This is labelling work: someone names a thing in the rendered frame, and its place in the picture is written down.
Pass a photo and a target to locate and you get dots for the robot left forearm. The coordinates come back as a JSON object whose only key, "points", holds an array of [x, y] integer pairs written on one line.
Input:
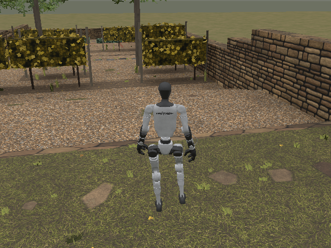
{"points": [[142, 137]]}

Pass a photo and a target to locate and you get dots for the robot left foot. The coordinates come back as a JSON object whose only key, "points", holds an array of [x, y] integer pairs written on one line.
{"points": [[158, 207]]}

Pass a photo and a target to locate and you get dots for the right robot hand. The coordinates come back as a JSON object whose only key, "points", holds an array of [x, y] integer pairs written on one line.
{"points": [[192, 155]]}

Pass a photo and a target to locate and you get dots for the left robot hand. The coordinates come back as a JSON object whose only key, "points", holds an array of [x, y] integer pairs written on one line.
{"points": [[139, 147]]}

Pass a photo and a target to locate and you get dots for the robot left upper arm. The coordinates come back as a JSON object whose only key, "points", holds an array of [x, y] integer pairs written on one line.
{"points": [[146, 117]]}

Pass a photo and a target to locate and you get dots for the robot right forearm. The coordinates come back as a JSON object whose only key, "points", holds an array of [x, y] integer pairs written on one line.
{"points": [[189, 140]]}

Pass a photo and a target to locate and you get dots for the robot right upper arm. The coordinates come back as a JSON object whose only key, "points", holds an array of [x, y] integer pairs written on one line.
{"points": [[183, 117]]}

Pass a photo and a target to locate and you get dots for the left robot thigh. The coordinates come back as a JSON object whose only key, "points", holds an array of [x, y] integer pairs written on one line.
{"points": [[154, 160]]}

